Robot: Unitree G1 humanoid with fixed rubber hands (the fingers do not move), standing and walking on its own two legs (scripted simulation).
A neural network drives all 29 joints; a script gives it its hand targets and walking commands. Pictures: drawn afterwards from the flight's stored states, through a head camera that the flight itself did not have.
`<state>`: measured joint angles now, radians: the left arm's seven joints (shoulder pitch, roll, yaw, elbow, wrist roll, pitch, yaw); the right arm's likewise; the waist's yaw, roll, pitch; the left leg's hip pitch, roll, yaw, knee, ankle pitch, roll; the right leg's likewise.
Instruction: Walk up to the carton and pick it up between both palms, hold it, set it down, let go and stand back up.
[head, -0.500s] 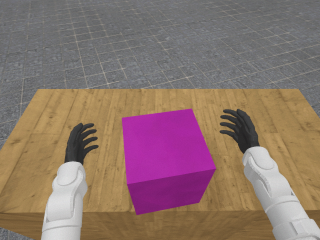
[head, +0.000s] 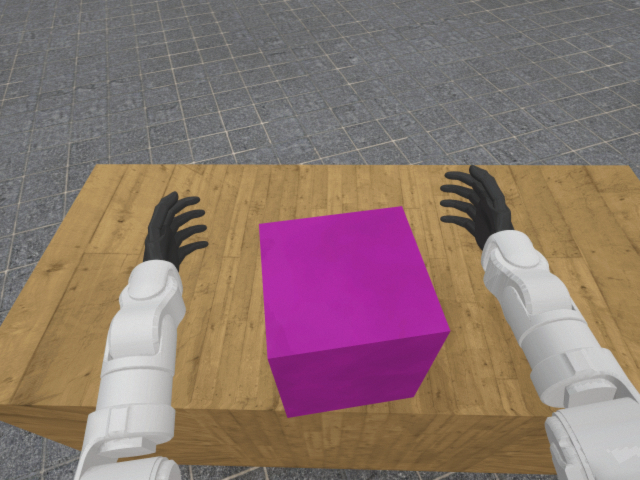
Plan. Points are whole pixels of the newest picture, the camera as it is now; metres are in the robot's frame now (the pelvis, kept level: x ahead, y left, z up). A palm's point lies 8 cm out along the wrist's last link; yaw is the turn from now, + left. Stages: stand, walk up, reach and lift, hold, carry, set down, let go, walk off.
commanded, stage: reach and lift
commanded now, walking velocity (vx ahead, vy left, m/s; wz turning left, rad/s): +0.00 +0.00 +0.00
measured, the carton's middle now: (342, 317) +0.37 +0.03 -0.07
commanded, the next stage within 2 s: none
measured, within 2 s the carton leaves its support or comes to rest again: neither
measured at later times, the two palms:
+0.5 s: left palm (211, 322) +0.34 +0.22 -0.05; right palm (453, 297) +0.39 -0.14 -0.03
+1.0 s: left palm (226, 325) +0.34 +0.20 -0.06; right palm (442, 294) +0.39 -0.12 -0.03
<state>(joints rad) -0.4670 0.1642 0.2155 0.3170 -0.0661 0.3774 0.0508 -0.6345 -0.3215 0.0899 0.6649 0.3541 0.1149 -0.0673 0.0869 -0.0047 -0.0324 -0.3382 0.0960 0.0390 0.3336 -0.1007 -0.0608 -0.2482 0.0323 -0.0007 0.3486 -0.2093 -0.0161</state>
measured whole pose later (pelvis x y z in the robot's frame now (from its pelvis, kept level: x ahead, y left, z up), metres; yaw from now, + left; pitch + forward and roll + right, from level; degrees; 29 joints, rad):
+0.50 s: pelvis -0.01 +0.01 -0.03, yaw +0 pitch +22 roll -2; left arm -0.55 0.09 0.09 1.11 -0.11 -0.41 0.14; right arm -0.71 -0.20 0.10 1.28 0.29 -0.41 -0.02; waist 0.08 0.01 -0.24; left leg -0.84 0.10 0.01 0.65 -0.20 -0.05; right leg -0.72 0.03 -0.02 0.63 -0.29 0.00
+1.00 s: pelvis -0.03 +0.01 -0.05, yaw +0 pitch +26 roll -2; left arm -0.62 0.09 0.04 1.16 -0.19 -0.48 0.12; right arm -0.81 -0.17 0.15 1.34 0.32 -0.42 0.00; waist 0.07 -0.03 -0.30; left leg -1.00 0.11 0.00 0.78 -0.23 -0.06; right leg -0.91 0.04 -0.02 0.81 -0.35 -0.01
